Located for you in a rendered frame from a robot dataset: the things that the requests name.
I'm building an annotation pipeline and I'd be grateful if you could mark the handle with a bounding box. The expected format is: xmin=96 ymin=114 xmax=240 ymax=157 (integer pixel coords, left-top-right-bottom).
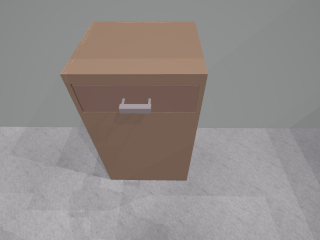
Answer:
xmin=119 ymin=98 xmax=152 ymax=114

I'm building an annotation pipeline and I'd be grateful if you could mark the drawer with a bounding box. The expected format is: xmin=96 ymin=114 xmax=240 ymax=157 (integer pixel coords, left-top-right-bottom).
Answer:
xmin=72 ymin=84 xmax=199 ymax=112

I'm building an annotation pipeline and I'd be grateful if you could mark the cabinet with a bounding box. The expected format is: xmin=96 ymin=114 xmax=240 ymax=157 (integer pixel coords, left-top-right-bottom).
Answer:
xmin=60 ymin=21 xmax=208 ymax=181

